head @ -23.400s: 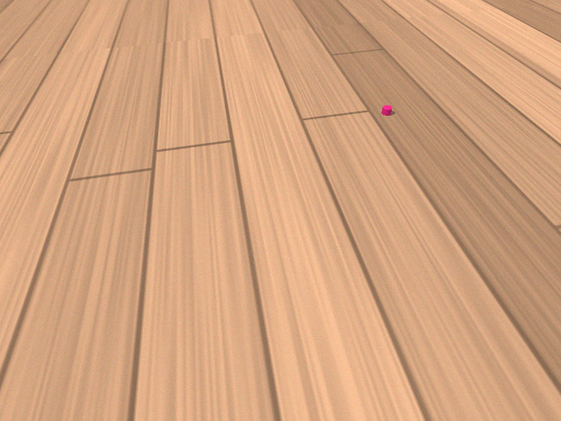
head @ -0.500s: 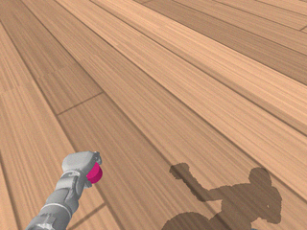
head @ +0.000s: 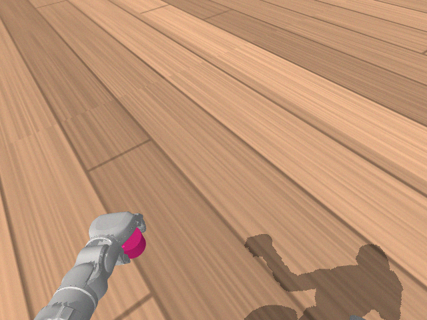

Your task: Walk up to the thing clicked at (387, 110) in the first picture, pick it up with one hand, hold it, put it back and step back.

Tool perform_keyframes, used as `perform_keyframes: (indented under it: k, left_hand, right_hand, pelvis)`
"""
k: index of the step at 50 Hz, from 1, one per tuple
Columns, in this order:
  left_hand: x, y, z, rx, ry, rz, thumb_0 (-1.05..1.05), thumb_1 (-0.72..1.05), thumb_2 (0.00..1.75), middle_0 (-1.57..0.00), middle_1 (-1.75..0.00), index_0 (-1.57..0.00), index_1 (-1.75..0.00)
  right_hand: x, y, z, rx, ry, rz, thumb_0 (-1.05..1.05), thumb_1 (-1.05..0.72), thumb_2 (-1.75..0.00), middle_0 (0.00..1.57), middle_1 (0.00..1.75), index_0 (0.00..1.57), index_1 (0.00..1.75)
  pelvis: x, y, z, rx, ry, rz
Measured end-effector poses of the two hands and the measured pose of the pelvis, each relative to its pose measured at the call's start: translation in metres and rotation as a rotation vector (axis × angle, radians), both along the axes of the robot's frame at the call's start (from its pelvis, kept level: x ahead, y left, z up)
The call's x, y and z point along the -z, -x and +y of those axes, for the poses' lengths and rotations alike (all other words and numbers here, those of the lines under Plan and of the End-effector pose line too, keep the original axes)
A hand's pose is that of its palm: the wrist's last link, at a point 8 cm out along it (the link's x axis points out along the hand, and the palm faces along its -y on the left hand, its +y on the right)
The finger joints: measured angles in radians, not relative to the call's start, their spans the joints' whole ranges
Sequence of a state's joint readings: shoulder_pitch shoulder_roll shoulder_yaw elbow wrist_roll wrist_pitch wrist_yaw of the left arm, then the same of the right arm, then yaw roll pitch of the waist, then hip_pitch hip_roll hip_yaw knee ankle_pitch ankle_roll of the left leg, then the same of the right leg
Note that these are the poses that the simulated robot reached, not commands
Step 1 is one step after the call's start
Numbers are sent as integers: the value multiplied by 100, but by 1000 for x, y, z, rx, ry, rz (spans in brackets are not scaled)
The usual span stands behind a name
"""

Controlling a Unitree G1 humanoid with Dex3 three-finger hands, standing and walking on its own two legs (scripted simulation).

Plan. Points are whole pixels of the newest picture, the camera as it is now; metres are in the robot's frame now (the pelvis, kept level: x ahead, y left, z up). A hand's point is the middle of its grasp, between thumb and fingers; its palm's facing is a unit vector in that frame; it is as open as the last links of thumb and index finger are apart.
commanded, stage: hold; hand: left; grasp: from above
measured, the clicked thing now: (130, 242) +0.33 +0.22 -0.08
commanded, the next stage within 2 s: crouch in 1.28 s
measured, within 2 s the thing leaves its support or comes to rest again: neither
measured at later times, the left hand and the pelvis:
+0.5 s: hand (118, 258) +0.28 +0.22 -0.03, palm faces -0.44 -0.06 -0.89, open 8.6 cm; pelvis -0.02 -0.01 +0.01, yaw +0 degrees
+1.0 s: hand (117, 265) +0.26 +0.22 -0.03, palm faces -0.47 -0.06 -0.88, open 8.6 cm; pelvis -0.02 +0.00 +0.01, yaw +0 degrees
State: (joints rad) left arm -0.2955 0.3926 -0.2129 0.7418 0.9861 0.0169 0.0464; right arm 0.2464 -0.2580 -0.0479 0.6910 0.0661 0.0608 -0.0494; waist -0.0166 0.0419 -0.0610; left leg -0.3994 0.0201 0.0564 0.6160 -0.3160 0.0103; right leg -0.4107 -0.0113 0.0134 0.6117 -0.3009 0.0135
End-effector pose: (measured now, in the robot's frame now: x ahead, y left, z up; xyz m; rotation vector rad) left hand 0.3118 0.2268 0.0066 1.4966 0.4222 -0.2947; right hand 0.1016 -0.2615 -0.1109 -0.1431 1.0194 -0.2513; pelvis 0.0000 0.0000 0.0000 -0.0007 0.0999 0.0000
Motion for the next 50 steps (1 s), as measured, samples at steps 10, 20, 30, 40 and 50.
perform_keyframes:
  k: [10,20,30,40,50]
  left_hand:
    - [-10,9,-3,7,-3,0,2,29,44,-85,-66,-68,-50]
    - [-16,23,-7,8,0,0,2,28,48,-84,-69,-67,-52]
    - [-21,35,-8,18,8,-3,2,28,46,-83,-71,-66,-53]
    - [-30,37,-9,22,6,-19,2,28,45,-82,-72,-66,-54]
    - [-18,42,-8,35,19,26,2,29,44,-82,-72,-66,-54]
  right_hand:
    - [-6,-5,0,-9,-8,-28,1,-90,-90,20,30,20,30]
    - [-10,-6,-1,-23,-15,-53,1,-91,-90,20,30,20,30]
    - [-14,-6,0,-33,-14,-74,1,-91,-90,20,30,20,30]
    - [-17,-8,4,-36,-19,-96,1,-91,-90,20,30,20,30]
    - [-18,-10,10,-43,-19,-94,1,-91,-91,20,30,20,30]
  pelvis:
    - [-4,4,-2,2,-4,-28]
    - [-7,13,-6,2,-7,-57]
    - [-9,21,-7,1,-10,-78]
    - [-10,24,-6,3,-10,-93]
    - [-11,24,-4,5,-10,-86]
